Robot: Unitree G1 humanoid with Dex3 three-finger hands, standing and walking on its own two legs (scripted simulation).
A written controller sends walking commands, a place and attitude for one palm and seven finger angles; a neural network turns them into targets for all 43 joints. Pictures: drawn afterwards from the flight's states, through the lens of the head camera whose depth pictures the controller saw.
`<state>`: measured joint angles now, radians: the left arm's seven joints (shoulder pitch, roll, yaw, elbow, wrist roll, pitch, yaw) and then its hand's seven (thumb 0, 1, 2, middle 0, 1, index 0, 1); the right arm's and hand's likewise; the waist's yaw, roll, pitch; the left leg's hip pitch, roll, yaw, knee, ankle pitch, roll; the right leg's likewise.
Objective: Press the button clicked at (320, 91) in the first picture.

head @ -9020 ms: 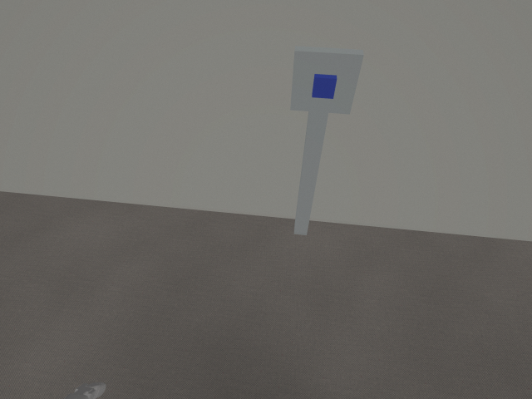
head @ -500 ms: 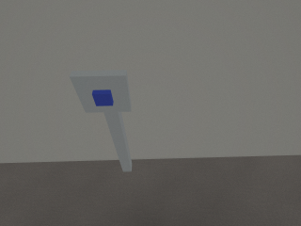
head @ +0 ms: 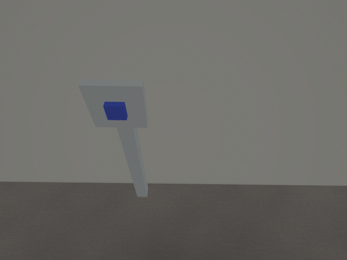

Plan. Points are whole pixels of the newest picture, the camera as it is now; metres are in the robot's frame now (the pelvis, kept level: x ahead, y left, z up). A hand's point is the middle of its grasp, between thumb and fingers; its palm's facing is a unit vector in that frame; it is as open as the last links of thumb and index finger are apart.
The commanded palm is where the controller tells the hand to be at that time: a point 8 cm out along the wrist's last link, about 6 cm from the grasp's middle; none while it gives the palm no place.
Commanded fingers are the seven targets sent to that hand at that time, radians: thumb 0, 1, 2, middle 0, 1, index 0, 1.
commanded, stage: look again from close up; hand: left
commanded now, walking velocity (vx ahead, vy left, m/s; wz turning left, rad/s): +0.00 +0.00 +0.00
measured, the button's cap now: (116, 110) +0.52 +0.22 +0.01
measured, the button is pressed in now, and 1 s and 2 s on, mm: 0 0 0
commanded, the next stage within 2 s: shuffle to correct the standing spot in 0.52 s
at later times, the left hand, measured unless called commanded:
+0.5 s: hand out of the picture -0.02 +0.17 -0.18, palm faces +0.03 -0.98 -0.18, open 7.4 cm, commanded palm none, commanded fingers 0.00 0.90 0.90 -0.20 -0.30 -0.20 -0.30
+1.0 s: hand out of the picture -0.03 +0.17 -0.20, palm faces +0.10 -0.99 -0.13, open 7.4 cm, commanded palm none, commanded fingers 0.00 0.90 0.90 -0.20 -0.30 -0.20 -0.30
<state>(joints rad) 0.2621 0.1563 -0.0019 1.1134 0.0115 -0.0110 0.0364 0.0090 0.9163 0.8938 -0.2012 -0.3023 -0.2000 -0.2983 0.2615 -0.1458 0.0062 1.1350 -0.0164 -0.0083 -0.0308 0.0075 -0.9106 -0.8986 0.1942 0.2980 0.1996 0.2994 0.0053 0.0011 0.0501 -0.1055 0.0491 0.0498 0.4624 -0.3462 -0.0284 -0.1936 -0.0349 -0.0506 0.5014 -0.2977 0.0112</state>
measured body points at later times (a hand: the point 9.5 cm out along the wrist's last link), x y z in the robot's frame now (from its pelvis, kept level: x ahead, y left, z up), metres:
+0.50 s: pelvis -0.01 +0.00 +0.00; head +0.00 +0.01 +0.45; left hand -0.02 +0.22 -0.16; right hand -0.03 -0.21 -0.16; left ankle -0.06 +0.13 -0.74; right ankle -0.02 -0.12 -0.74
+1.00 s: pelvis +0.03 +0.01 -0.02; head +0.05 +0.04 +0.43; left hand -0.04 +0.22 -0.18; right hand +0.00 -0.20 -0.16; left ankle -0.06 +0.13 -0.74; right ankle -0.02 -0.12 -0.73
